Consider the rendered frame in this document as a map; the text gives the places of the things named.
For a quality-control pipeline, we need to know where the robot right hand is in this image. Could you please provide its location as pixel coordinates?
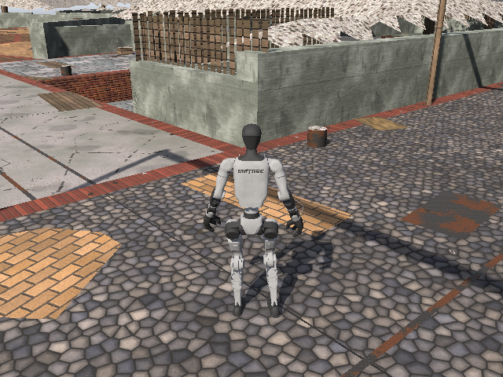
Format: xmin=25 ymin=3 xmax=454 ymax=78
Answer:
xmin=286 ymin=217 xmax=303 ymax=237

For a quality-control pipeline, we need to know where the robot right shin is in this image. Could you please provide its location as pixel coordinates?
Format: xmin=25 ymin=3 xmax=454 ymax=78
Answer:
xmin=266 ymin=254 xmax=278 ymax=306

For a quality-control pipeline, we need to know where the left robot upper arm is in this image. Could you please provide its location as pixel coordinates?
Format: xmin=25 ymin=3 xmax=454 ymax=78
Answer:
xmin=213 ymin=158 xmax=235 ymax=200

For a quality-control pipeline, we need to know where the robot right thigh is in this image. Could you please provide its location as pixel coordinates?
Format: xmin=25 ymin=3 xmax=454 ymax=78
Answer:
xmin=263 ymin=218 xmax=278 ymax=268

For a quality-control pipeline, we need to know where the right robot upper arm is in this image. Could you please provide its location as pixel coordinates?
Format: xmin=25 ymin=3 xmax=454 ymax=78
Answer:
xmin=268 ymin=158 xmax=290 ymax=201

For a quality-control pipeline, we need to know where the right robot forearm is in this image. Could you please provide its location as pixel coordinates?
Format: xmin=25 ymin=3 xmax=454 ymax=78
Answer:
xmin=283 ymin=189 xmax=300 ymax=221

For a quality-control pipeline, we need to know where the robot left hand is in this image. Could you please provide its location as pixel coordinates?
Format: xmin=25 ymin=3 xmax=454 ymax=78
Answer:
xmin=203 ymin=214 xmax=221 ymax=232

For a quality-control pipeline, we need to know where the left robot forearm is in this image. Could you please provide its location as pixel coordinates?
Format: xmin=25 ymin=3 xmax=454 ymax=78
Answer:
xmin=206 ymin=188 xmax=221 ymax=218

